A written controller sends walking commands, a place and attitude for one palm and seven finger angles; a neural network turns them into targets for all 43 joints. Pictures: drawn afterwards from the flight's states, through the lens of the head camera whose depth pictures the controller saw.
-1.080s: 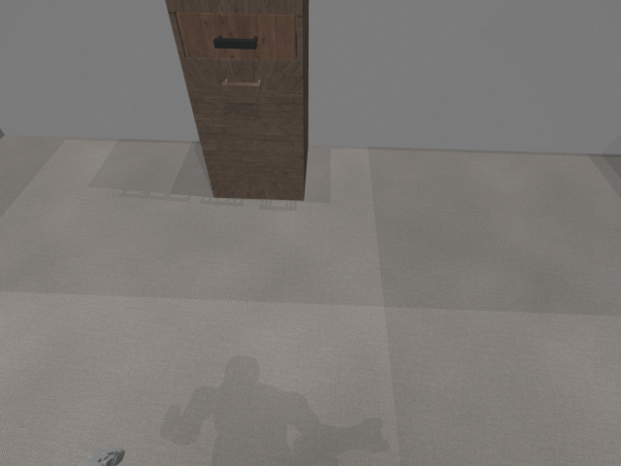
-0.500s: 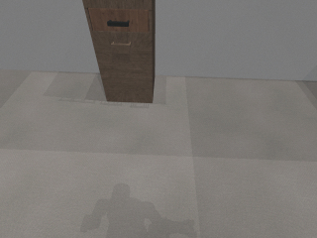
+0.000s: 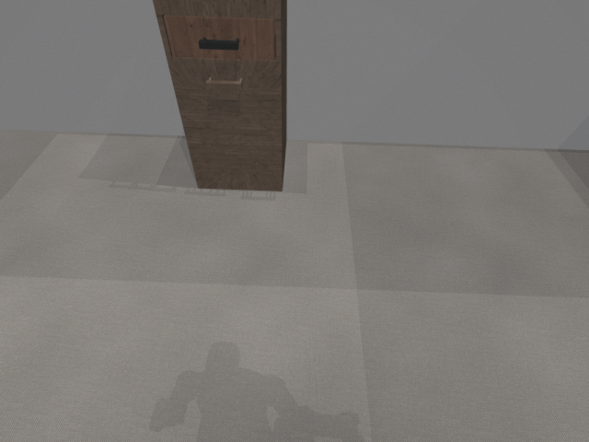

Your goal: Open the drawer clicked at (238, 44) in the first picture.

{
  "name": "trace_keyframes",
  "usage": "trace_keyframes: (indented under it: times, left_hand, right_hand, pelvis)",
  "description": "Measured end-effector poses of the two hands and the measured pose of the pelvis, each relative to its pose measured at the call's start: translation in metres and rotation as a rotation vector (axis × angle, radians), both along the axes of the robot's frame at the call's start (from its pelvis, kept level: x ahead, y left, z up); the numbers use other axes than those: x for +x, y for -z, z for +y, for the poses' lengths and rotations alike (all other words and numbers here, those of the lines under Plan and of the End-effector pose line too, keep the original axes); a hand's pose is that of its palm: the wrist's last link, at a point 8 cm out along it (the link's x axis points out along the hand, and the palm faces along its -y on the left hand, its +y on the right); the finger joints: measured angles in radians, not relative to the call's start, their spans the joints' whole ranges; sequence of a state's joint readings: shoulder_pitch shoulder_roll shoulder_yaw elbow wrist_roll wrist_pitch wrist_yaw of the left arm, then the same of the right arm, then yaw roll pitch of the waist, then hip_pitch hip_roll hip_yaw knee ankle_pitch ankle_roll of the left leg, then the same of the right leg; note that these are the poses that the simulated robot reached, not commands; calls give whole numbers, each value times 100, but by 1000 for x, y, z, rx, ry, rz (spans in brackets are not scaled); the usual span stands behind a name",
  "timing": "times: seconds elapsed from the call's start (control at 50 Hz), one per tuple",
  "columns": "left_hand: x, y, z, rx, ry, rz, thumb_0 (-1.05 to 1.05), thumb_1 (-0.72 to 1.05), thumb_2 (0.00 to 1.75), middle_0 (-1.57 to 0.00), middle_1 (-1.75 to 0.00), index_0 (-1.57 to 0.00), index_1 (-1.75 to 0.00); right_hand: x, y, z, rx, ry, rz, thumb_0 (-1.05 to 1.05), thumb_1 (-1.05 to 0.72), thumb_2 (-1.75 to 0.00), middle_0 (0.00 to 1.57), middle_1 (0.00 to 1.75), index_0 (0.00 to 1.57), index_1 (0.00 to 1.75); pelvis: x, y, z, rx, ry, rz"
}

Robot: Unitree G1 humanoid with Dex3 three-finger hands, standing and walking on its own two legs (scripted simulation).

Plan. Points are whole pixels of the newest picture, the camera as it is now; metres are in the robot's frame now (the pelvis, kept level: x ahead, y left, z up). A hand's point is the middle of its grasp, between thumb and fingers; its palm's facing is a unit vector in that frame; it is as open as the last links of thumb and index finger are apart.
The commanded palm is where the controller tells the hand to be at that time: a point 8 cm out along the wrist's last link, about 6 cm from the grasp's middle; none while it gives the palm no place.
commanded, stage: look at it before walking up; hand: left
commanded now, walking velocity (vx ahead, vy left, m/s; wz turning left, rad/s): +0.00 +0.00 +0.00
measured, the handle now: (219, 42) +1.37 +0.34 -0.03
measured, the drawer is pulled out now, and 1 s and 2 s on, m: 0.00 0.00 0.00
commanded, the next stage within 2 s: walk to a spot facing it in 0.46 s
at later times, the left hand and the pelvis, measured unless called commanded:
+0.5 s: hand out of the picture +0.07 +0.25 -0.16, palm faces -0.03 -0.94 -0.34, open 7.4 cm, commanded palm none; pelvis +0.01 +0.00 +0.00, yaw +0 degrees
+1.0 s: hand out of the picture +0.06 +0.21 -0.19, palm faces +0.06 -0.99 -0.15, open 7.4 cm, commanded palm none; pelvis +0.10 +0.04 -0.01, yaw +4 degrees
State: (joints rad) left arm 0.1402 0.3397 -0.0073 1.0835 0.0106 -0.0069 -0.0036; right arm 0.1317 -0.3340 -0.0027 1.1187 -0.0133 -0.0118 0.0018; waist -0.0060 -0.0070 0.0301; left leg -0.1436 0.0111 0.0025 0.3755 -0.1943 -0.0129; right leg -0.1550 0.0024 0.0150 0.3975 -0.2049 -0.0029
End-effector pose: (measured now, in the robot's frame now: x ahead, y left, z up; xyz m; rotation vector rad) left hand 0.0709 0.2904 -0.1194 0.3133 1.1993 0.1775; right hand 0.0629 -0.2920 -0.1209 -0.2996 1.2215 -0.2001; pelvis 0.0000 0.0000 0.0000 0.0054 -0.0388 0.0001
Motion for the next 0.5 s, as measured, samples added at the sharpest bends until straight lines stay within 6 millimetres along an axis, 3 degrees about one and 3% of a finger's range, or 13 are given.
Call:
trace_keyframes:
  times: [0.5]
  left_hand:
    - [-2,0,7,6,-9,25,1,90,90,-21,-30,-20,-30]
  right_hand:
    - [16,-4,3,-8,-10,-12,0,-90,-90,21,30,20,30]
  pelvis:
    - [6,-1,4,0,0,3]
